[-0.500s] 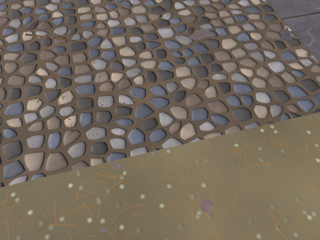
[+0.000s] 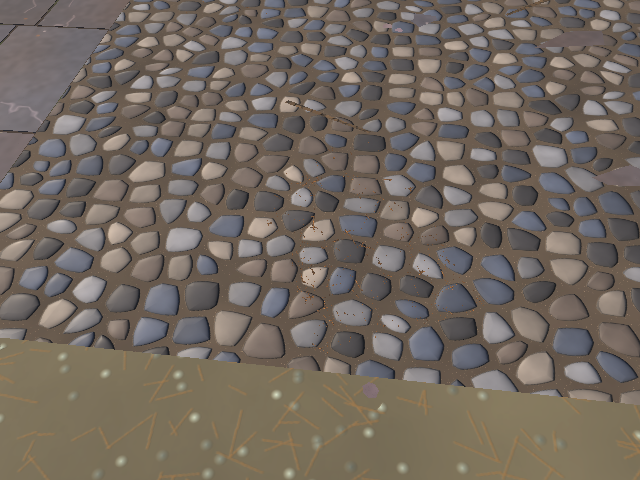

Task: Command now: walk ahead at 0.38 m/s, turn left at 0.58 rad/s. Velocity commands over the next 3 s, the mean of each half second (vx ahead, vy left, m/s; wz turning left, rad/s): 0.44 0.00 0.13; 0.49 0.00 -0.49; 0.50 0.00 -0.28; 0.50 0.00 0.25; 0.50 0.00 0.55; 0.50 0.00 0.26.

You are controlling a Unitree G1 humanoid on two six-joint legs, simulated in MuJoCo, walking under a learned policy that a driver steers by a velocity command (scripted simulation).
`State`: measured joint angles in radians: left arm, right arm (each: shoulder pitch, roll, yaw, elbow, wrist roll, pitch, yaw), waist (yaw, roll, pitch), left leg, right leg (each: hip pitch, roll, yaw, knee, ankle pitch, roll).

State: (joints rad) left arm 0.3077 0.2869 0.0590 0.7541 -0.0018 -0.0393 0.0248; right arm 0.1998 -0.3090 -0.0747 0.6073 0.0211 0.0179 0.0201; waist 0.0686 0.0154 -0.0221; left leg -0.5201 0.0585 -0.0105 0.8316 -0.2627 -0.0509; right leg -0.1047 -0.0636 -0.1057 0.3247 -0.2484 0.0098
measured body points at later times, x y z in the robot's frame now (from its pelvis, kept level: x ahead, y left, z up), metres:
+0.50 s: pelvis +0.21 +0.09 -0.01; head +0.24 +0.10 +0.44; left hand +0.37 +0.34 -0.12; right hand +0.27 -0.19 -0.12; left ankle +0.07 +0.15 -0.75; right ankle +0.42 -0.05 -0.70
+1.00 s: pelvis +0.52 +0.08 -0.01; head +0.55 +0.06 +0.44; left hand +0.66 +0.34 -0.11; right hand +0.67 -0.21 -0.08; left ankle +0.73 +0.20 -0.71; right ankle +0.44 +0.00 -0.75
